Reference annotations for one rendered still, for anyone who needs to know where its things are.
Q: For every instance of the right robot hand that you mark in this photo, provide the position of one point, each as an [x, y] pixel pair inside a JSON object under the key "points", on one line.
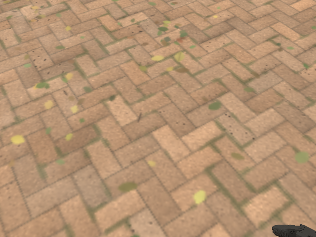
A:
{"points": [[284, 230]]}

